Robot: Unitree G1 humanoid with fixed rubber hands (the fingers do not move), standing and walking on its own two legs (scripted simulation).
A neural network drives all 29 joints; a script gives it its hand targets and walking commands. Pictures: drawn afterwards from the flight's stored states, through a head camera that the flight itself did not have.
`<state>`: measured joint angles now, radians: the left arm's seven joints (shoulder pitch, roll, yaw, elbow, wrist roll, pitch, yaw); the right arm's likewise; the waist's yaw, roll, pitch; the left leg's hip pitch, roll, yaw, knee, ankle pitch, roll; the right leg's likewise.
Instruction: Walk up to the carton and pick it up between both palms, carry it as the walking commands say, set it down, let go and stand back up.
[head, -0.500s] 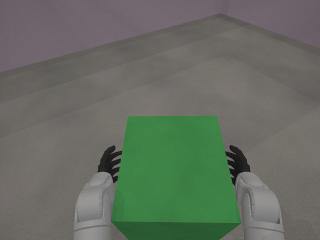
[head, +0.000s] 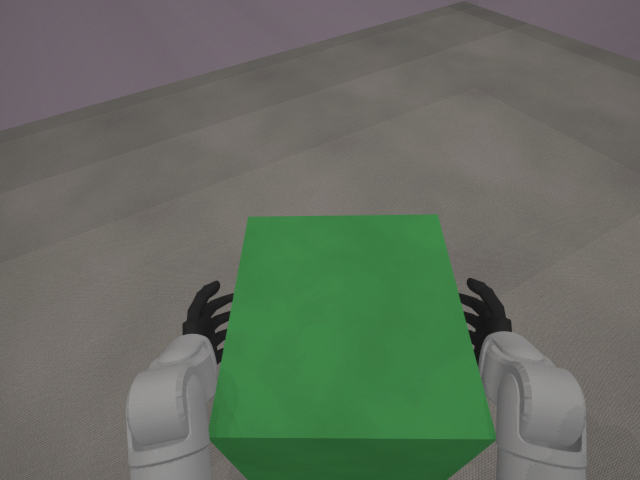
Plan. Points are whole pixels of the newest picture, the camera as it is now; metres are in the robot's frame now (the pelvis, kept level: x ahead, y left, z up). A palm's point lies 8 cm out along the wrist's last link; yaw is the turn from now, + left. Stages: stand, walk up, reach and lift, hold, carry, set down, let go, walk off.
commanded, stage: carry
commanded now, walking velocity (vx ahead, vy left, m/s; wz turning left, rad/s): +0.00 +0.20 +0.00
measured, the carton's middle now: (343, 361) +0.27 +0.01 -0.01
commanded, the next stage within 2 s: none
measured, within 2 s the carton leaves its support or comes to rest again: neither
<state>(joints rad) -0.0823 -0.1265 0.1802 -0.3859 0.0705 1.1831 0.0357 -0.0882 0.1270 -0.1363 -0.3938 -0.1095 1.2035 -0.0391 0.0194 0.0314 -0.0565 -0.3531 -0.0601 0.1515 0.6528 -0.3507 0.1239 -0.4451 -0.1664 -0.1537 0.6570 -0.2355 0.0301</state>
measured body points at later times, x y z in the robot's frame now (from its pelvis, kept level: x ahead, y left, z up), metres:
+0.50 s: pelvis -0.01 +0.00 +0.00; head +0.00 -0.02 +0.45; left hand +0.25 +0.17 +0.08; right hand +0.26 -0.16 +0.07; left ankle +0.00 +0.04 -0.71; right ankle -0.02 -0.11 -0.72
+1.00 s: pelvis -0.06 +0.12 +0.01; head -0.04 +0.12 +0.46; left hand +0.20 +0.30 +0.08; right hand +0.21 -0.04 +0.08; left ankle -0.04 +0.21 -0.72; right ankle -0.08 +0.00 -0.66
